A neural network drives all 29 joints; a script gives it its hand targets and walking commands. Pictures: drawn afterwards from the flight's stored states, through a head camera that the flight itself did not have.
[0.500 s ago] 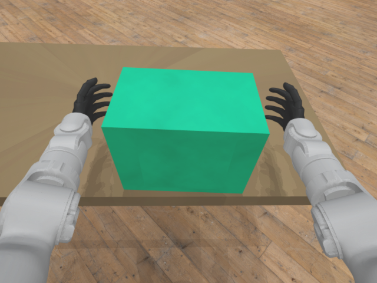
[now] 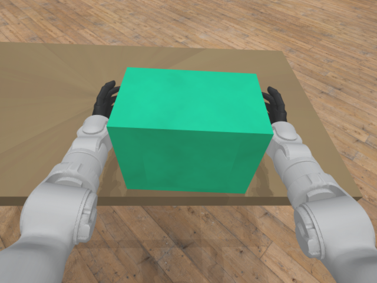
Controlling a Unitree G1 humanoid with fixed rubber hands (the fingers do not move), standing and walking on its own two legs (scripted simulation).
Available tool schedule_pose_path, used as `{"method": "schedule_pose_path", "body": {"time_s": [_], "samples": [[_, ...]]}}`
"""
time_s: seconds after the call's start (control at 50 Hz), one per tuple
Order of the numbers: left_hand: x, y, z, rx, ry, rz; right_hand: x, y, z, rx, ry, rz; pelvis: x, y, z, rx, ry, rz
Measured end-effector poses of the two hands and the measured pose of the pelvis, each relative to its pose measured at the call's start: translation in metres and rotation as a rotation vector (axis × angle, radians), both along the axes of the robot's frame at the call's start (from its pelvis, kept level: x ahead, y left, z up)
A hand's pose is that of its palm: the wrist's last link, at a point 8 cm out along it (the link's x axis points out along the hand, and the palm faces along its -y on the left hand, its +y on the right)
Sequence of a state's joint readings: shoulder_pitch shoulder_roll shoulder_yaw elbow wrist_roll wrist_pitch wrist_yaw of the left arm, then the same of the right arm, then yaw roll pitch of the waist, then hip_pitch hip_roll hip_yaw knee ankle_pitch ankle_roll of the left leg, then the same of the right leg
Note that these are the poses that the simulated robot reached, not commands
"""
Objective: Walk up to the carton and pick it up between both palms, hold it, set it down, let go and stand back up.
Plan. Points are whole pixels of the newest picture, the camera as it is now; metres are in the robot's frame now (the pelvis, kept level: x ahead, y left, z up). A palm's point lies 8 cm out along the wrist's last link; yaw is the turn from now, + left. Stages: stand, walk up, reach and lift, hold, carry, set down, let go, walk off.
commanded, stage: reach and lift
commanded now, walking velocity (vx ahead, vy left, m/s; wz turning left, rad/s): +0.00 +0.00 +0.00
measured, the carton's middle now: (189, 133) +0.44 +0.04 +0.09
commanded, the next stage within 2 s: none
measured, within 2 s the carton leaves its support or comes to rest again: leaves its support in 1.30 s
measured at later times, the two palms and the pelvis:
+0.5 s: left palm (103, 118) +0.44 +0.22 +0.12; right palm (276, 124) +0.45 -0.15 +0.13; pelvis +0.00 +0.00 +0.00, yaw +1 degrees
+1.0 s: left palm (103, 118) +0.43 +0.22 +0.12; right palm (278, 127) +0.44 -0.15 +0.13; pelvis +0.02 +0.00 +0.01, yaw +0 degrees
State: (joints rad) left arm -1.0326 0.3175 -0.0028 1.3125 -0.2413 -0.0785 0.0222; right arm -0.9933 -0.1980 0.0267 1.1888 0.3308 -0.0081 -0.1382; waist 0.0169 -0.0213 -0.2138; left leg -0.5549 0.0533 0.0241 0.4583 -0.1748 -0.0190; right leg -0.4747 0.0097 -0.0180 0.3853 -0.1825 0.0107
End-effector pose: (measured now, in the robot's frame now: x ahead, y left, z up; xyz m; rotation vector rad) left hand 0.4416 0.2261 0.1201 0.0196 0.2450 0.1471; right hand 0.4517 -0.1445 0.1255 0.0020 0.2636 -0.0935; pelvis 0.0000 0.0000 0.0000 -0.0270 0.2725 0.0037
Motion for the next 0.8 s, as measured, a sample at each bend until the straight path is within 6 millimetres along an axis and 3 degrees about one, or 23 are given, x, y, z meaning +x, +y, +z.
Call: {"method": "schedule_pose_path", "body": {"time_s": [0.46, 0.8], "samples": [[-0.006, -0.002, 0.002, -0.010, -0.016, 0.008, -0.004, -0.001, 0.003, -0.004, -0.009, -0.002, 0.000, -0.001, 0.002, 0.005, -0.037, 0.006], [-0.011, -0.002, 0.007, -0.034, -0.067, -0.028, -0.019, -0.002, 0.006, -0.021, -0.102, -0.014, 0.010, 0.003, 0.012, 0.021, -0.190, -0.003]]}}
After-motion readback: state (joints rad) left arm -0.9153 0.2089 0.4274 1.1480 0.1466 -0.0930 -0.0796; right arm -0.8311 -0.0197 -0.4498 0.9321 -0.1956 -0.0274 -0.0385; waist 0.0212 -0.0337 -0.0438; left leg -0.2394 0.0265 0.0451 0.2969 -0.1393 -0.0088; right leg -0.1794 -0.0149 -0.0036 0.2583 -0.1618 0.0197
